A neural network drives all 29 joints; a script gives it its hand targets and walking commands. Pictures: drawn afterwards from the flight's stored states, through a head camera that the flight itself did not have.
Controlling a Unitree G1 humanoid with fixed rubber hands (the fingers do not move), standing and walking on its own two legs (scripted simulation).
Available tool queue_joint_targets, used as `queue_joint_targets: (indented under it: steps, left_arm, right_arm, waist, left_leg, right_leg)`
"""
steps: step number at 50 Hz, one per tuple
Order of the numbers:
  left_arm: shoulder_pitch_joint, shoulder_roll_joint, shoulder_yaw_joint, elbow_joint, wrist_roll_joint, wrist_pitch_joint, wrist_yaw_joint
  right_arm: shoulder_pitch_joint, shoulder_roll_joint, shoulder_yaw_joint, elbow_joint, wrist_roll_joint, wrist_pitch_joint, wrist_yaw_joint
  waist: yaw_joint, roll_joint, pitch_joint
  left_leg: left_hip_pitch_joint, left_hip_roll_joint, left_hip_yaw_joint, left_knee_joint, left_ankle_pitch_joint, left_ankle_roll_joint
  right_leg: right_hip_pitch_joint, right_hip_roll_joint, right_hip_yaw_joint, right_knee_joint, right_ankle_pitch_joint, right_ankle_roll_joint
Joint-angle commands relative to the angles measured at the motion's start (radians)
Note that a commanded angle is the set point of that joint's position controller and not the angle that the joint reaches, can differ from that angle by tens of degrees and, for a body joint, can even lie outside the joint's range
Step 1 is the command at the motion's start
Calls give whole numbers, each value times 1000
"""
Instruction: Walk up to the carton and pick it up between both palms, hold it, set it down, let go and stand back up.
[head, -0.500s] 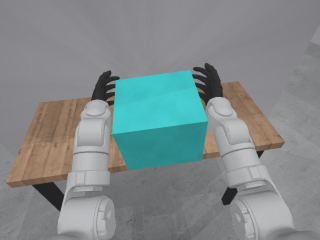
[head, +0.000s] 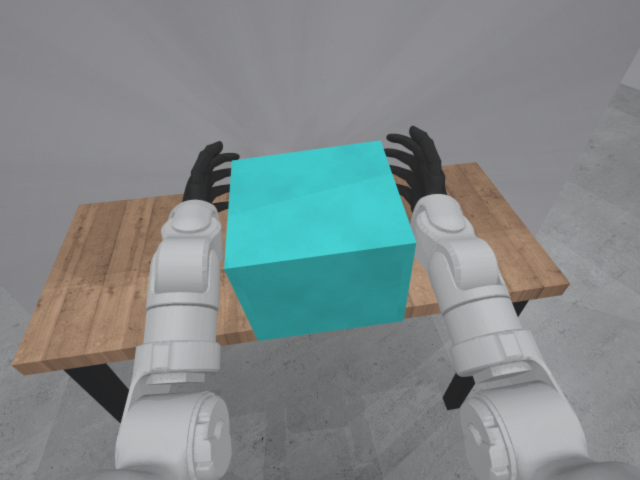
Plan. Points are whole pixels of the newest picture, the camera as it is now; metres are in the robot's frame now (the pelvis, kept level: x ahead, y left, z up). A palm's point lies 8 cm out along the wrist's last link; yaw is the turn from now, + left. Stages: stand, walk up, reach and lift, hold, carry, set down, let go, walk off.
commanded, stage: hold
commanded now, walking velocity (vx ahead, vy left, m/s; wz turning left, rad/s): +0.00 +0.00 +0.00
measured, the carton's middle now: (318, 241) +0.35 +0.02 +0.14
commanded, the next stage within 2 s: set down in 0.84 s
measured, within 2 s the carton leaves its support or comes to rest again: neither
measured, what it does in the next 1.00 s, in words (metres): stands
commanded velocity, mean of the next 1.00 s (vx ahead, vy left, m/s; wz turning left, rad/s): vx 0.00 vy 0.00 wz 0.00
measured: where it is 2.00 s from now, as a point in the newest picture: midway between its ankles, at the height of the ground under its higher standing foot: outside the picture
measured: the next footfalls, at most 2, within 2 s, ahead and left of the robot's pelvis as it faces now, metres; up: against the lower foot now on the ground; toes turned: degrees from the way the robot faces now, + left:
none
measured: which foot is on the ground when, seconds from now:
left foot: down 0.00-1.00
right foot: down 0.00-1.00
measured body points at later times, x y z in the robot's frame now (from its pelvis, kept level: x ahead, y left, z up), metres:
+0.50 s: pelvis +0.00 +0.00 +0.00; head -0.02 +0.01 +0.45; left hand +0.39 +0.16 +0.17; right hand +0.40 -0.11 +0.18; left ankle +0.08 +0.10 -0.74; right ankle +0.01 -0.09 -0.74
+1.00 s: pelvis +0.00 +0.00 +0.00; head -0.02 +0.01 +0.45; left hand +0.39 +0.16 +0.17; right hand +0.39 -0.11 +0.19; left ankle +0.08 +0.10 -0.74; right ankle +0.01 -0.09 -0.74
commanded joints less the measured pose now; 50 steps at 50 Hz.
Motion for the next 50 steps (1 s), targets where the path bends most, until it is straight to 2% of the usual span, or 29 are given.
queue_joint_targets:
  steps: [1, 3, 4, 5, 7, 9, 10, 15, 18, 19, 20, 23, 24, 25, 26, 28, 32, 33, 34, 36, 40, 42, 43, 44, 45, 46, 47, 48, 50]
  left_arm:
    - [-682, -659, -470, -241, -125, -82, -147]
    - [-677, -661, -456, -231, -117, -79, -145]
    - [-641, -654, -450, -224, -110, -73, -150]
    - [-681, -650, -447, -238, -112, -83, -148]
    - [-654, -656, -465, -231, -117, -79, -147]
    - [-647, -652, -459, -233, -115, -81, -147]
    - [-661, -660, -476, -256, -125, -83, -147]
    - [-668, -660, -466, -226, -113, -79, -144]
    - [-638, -654, -463, -233, -114, -78, -148]
    - [-669, -646, -450, -224, -111, -84, -149]
    - [-665, -657, -465, -258, -123, -84, -148]
    - [-665, -650, -468, -260, -119, -88, -145]
    - [-647, -648, -452, -228, -105, -82, -147]
    - [-661, -658, -467, -265, -117, -83, -145]
    - [-657, -651, -460, -237, -112, -80, -147]
    - [-654, -663, -480, -261, -125, -83, -144]
    - [-656, -644, -441, -224, -100, -79, -152]
    - [-661, -656, -446, -215, -106, -81, -153]
    - [-653, -650, -444, -217, -103, -79, -150]
    - [-689, -655, -462, -229, -113, -88, -143]
    - [-665, -663, -487, -269, -125, -88, -144]
    - [-655, -653, -476, -278, -117, -86, -142]
    - [-539, -605, -416, -314, -105, -71, -144]
    - [-561, -605, -424, -316, -111, -67, -145]
    - [-553, -618, -449, -324, -125, -67, -144]
    - [-572, -594, -405, -299, -109, -72, -151]
    - [-601, -582, -389, -286, -99, -76, -155]
    - [-605, -557, -354, -279, -84, -86, -161]
    - [-662, -551, -324, -233, -66, -97, -167]
  right_arm:
    - [-747, 586, 394, -233, 59, -83, 97]
    - [-733, 581, 385, -217, 55, -79, 102]
    - [-710, 581, 384, -219, 51, -80, 99]
    - [-730, 594, 395, -222, 54, -83, 101]
    - [-723, 581, 398, -226, 57, -83, 98]
    - [-728, 594, 407, -239, 58, -83, 95]
    - [-718, 585, 402, -243, 58, -85, 95]
    - [-738, 581, 395, -220, 56, -84, 99]
    - [-710, 585, 409, -236, 60, -84, 95]
    - [-716, 580, 398, -210, 54, -80, 101]
    - [-727, 598, 414, -253, 67, -86, 99]
    - [-724, 592, 413, -242, 57, -87, 98]
    - [-711, 590, 411, -215, 59, -84, 99]
    - [-737, 593, 415, -254, 69, -93, 99]
    - [-718, 582, 395, -222, 58, -83, 98]
    - [-729, 585, 414, -261, 68, -89, 98]
    - [-693, 576, 378, -182, 45, -79, 102]
    - [-707, 583, 380, -188, 44, -84, 104]
    - [-731, 581, 386, -216, 45, -90, 102]
    - [-740, 581, 387, -205, 54, -94, 108]
    - [-719, 593, 417, -250, 63, -96, 102]
    - [-697, 595, 421, -241, 63, -89, 101]
    - [-695, 617, 509, -331, 135, -88, 103]
    - [-687, 585, 477, -306, 139, -77, 94]
    - [-701, 580, 488, -344, 145, -84, 90]
    - [-724, 582, 471, -336, 132, -89, 90]
    - [-747, 579, 451, -330, 117, -93, 91]
    - [-739, 582, 439, -292, 99, -97, 92]
    - [-760, 566, 380, -234, 53, -117, 102]
  waist:
    - [-59, -13, -463]
    - [-59, -15, -453]
    - [-63, -22, -441]
    - [-53, -25, -457]
    - [-61, -17, -465]
    - [-54, -31, -455]
    - [-69, -14, -479]
    - [-59, -7, -456]
    - [-57, -25, -453]
    - [-57, -27, -434]
    - [-55, -31, -479]
    - [-59, -26, -481]
    - [-50, -25, -440]
    - [-51, -21, -482]
    - [-57, -21, -452]
    - [-56, -17, -488]
    - [-56, -21, -410]
    - [-65, -25, -422]
    - [-50, -25, -450]
    - [-51, -6, -448]
    - [-62, -20, -493]
    - [-58, -13, -478]
    - [30, -36, -548]
    - [-1, -13, -534]
    - [-11, -8, -546]
    - [11, -32, -544]
    - [15, -27, -517]
    - [26, -55, -484]
    - [25, -55, -431]
  left_leg:
    - [563, 16, -112, -7, 20, -1]
    - [565, 22, -111, -14, 18, 3]
    - [561, 18, -108, -9, 30, 1]
    - [560, 15, -104, -10, 20, 5]
    - [566, 15, -113, -9, 33, 0]
    - [560, 10, -104, -6, 42, 5]
    - [572, 16, -108, -6, 41, -3]
    - [561, 15, -108, -8, 20, 1]
    - [559, 12, -108, -6, 45, 3]
    - [553, 15, -107, -14, 4, 3]
    - [562, 13, -109, -3, 48, 5]
    - [564, 13, -108, -5, 46, 4]
    - [556, 11, -105, -7, 38, 6]
    - [569, 11, -105, 2, 51, 1]
    - [561, 13, -110, -8, 27, 1]
    - [573, 14, -110, 0, 48, 0]
    - [552, 17, -105, -18, 6, 6]
    - [548, 16, -106, -17, 4, 5]
    - [555, 12, -105, -15, 16, 7]
    - [555, 18, -107, -15, 5, 3]
    - [575, 16, -110, -1, 60, -3]
    - [574, 13, -106, -2, 63, 1]
    - [583, 21, -92, 30, 146, 6]
    - [586, 23, -100, 21, 117, -6]
    - [572, 23, -103, 26, 128, -10]
    - [556, 20, -97, 23, 109, -1]
    - [541, 17, -91, 15, 64, 2]
    - [540, 16, -86, 10, 62, 11]
    - [522, 24, -88, -17, -16, 14]
  right_leg:
    - [-9, -73, -15, -159, 149, 103]
    - [-8, -72, -16, -163, 130, 98]
    - [5, -77, -12, -163, 172, 102]
    - [7, -79, -10, -163, 159, 105]
    - [12, -76, -8, -159, 184, 105]
    - [17, -76, -8, -159, 198, 109]
    - [13, -77, -9, -159, 191, 104]
    - [1, -75, -11, -161, 158, 101]
    - [21, -77, -6, -159, 208, 106]
    - [1, -79, -9, -164, 153, 106]
    - [20, -76, -6, -155, 205, 107]
    - [22, -76, -7, -154, 204, 107]
    - [16, -80, -4, -157, 212, 110]
    - [17, -74, -10, -151, 216, 108]
    - [8, -79, -5, -161, 189, 106]
    - [13, -74, -6, -153, 204, 104]
    - [-5, -80, -7, -167, 131, 104]
    - [1, -82, -8, -165, 147, 104]
    - [4, -77, -11, -163, 150, 106]
    - [-15, -75, -12, -163, 124, 99]
    - [28, -75, -11, -150, 222, 103]
    - [26, -78, -4, -152, 231, 107]
    - [166, -90, 6, -133, 381, 91]
    - [149, -88, 6, -131, 370, 92]
    - [163, -89, 7, -124, 401, 95]
    - [164, -94, 8, -123, 380, 105]
    - [142, -98, 9, -132, 324, 108]
    - [126, -100, 4, -141, 283, 113]
    - [62, -102, -8, -162, 128, 106]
